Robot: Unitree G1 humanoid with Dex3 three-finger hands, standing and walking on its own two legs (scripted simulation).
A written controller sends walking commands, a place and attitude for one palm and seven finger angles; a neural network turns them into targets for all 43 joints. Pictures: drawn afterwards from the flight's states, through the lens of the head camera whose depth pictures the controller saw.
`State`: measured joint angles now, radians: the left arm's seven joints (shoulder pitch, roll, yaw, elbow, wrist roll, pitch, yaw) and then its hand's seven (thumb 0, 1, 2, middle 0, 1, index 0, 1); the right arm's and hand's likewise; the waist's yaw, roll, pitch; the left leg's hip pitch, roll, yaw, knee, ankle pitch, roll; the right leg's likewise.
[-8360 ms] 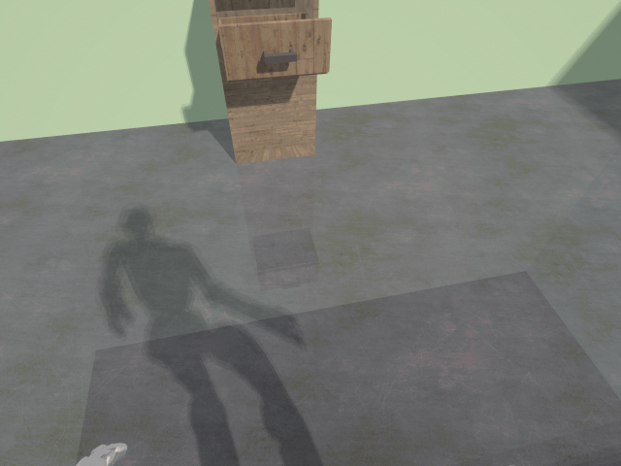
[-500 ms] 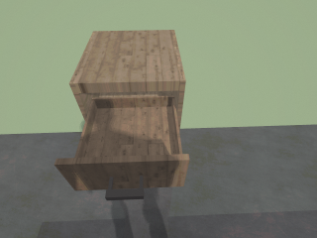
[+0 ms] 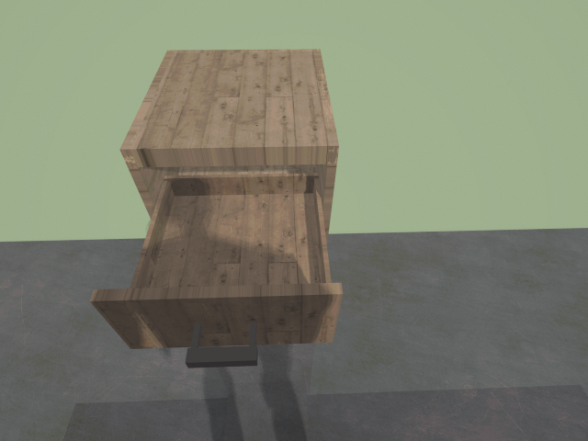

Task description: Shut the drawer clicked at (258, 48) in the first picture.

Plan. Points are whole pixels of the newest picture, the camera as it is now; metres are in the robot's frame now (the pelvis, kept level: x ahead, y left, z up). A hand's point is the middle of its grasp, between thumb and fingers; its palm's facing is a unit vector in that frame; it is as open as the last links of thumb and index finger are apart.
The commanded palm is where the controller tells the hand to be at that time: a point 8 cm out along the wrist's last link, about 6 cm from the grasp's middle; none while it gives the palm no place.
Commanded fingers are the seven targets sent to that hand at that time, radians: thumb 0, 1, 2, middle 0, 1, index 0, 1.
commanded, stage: raise the hand and make a fist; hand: left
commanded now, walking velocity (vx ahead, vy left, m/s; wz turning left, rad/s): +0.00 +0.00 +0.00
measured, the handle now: (224, 343) +0.28 +0.13 -0.09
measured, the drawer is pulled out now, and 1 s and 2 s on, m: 0.30 0.30 0.30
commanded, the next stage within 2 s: bring the fist close to the handle in 1.98 s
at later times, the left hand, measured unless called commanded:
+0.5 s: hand out of the picture +0.12 +0.12 -0.05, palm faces +0.05 -1.00 +0.08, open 5.9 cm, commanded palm +0.08 +0.19 -0.05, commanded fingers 0.00 0.90 0.90 -0.64 -0.78 -0.64 -0.78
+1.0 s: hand out of the picture +0.13 +0.14 -0.02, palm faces +0.21 -0.98 -0.04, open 3.6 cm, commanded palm +0.08 +0.17 -0.02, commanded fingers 0.00 0.90 0.90 -1.14 -1.32 -1.14 -1.32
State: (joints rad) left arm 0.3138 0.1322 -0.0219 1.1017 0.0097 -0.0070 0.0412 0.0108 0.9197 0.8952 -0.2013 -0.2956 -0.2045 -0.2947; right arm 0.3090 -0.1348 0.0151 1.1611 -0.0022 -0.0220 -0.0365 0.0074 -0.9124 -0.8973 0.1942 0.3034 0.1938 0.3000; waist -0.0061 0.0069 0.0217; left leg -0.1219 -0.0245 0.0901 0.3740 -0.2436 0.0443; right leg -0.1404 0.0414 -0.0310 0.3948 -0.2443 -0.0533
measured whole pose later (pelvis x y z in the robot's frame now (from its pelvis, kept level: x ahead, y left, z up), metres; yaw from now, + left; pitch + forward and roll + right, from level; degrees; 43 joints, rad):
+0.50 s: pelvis -0.03 -0.01 -0.07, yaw +3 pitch +10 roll +1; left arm 0.60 0.08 -0.04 0.04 -0.13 -0.50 -0.17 0.01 0.91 0.89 -0.45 -0.57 -0.46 -0.57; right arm 0.10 -0.27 -0.08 0.49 0.01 -0.21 0.03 0.02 -0.91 -0.90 0.19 0.30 0.19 0.30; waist 0.01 -0.07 -0.14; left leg -0.69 -0.02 0.06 0.99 -0.47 0.04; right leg -0.70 0.01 -0.08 1.02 -0.49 -0.08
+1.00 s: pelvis -0.04 -0.02 -0.08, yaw +3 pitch +12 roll +0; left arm 0.67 0.12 -0.01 -0.26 -0.17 -0.31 0.01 0.02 0.90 0.90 -0.95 -1.11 -0.95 -1.11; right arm 0.32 -0.20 0.00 0.52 0.03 -0.13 -0.03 0.02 -0.91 -0.90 0.20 0.30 0.20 0.30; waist -0.01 0.03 -0.14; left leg -0.80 0.00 0.04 1.07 -0.49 0.02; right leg -0.78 0.03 -0.11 1.06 -0.50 -0.09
